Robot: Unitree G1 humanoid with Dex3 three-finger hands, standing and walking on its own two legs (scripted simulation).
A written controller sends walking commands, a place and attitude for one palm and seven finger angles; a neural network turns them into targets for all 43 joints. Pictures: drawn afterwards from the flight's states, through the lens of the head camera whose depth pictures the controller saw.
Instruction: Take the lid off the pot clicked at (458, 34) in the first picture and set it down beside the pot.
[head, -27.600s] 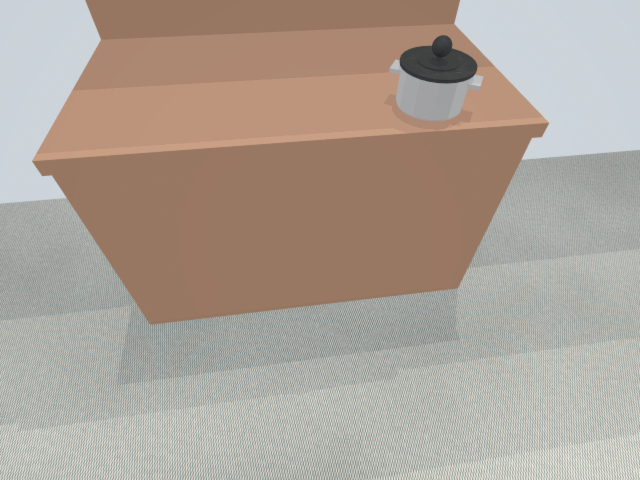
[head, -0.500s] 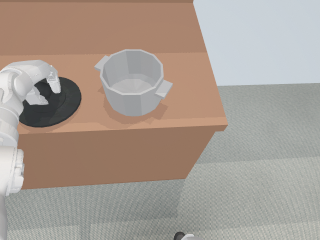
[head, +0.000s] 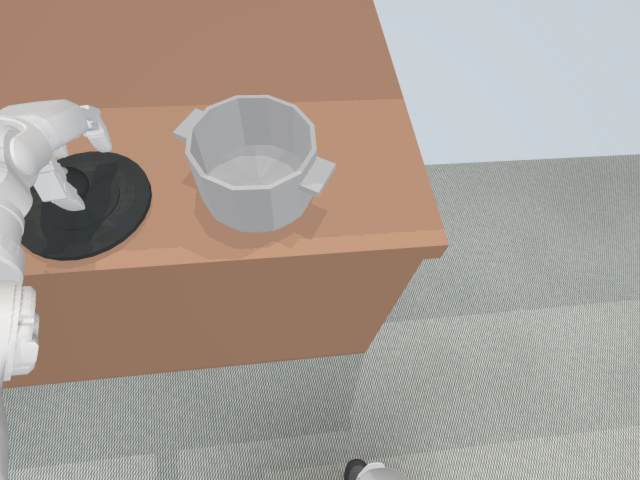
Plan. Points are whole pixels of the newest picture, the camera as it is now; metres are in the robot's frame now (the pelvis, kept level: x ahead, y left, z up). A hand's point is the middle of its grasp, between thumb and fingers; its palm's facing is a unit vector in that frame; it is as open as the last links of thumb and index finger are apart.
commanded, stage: open the fingers wide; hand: left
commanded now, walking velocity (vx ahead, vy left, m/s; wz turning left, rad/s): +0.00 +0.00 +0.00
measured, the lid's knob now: (69, 184) +0.49 +0.30 +0.04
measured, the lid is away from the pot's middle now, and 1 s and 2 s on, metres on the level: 0.24 0.24 0.24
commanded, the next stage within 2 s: raise the empty hand in 0.16 s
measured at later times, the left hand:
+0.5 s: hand (48, 157) +0.49 +0.29 +0.10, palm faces -0.41 -0.09 -0.91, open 11.0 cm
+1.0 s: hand (26, 118) +0.49 +0.29 +0.15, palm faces -0.37 -0.07 -0.93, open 11.0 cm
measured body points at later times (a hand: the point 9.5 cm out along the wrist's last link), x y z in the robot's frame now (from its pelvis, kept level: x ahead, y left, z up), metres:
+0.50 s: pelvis +0.01 +0.00 +0.00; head +0.10 +0.01 +0.44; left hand +0.50 +0.29 +0.15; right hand +0.02 -0.27 -0.12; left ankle -0.04 +0.06 -0.72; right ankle +0.01 -0.14 -0.72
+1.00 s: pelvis +0.01 +0.00 +0.01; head +0.09 +0.01 +0.45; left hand +0.51 +0.29 +0.20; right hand +0.04 -0.27 -0.12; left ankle -0.04 +0.06 -0.72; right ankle +0.01 -0.14 -0.72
